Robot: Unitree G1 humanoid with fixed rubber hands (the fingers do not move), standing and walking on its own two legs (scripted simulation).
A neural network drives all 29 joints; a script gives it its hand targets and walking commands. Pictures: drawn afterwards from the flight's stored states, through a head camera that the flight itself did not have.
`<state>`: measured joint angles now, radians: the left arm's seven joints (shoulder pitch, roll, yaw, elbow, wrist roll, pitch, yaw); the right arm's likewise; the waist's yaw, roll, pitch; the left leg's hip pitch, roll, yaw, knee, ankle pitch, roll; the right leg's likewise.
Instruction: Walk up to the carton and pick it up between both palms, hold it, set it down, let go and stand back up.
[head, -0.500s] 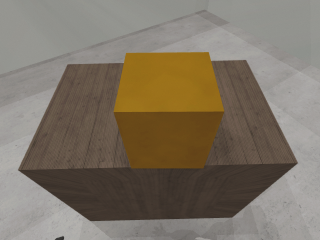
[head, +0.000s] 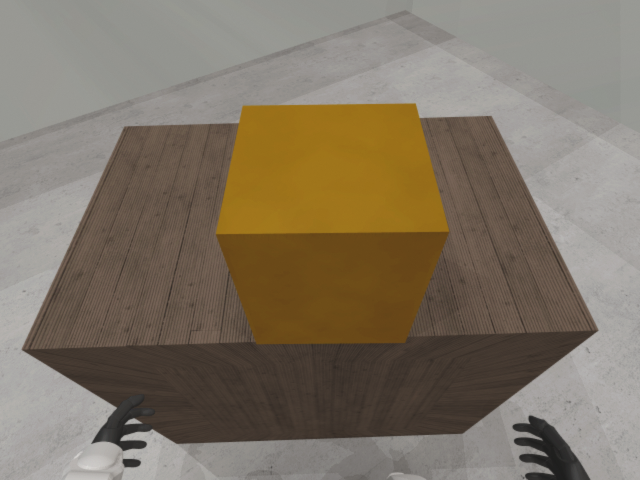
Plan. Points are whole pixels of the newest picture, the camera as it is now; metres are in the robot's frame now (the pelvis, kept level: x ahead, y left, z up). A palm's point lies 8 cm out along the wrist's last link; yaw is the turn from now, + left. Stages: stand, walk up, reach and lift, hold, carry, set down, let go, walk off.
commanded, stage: reach and lift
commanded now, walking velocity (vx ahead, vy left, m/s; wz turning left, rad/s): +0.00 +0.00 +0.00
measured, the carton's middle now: (329, 233) +0.41 +0.02 +0.07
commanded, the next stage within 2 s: none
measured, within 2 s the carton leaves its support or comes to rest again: neither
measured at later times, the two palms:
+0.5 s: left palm out of the picture +0.11 +0.27 -0.03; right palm out of the picture +0.11 -0.25 -0.03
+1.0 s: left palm out of the picture +0.10 +0.24 +0.02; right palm (532, 460) +0.15 -0.19 +0.03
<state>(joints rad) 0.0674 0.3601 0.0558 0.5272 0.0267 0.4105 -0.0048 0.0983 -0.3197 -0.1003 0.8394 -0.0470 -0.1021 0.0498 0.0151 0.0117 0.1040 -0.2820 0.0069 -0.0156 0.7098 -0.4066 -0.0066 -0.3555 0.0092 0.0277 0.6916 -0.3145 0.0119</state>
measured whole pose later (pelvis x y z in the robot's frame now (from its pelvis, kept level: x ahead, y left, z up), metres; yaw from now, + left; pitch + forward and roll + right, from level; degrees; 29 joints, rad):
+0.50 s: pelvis -0.04 -0.01 +0.01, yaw +0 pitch -9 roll +0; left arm 0.24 0.34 0.03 0.34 0.01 0.28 -0.01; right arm 0.29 -0.21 -0.08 0.42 -0.01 -0.03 0.03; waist 0.01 0.01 0.10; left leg -0.12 0.02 -0.02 0.55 -0.28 0.01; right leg -0.18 0.02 0.03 0.50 -0.17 0.01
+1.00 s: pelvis -0.07 -0.05 +0.02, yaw +9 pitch -9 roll +0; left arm 0.17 0.37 0.04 0.16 -0.23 0.29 -0.07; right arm 0.29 -0.04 0.06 -0.04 0.09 0.30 -0.19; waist 0.02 -0.02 0.11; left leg -0.07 -0.01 0.05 0.50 -0.27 0.02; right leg -0.17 0.02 -0.05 0.49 -0.20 -0.03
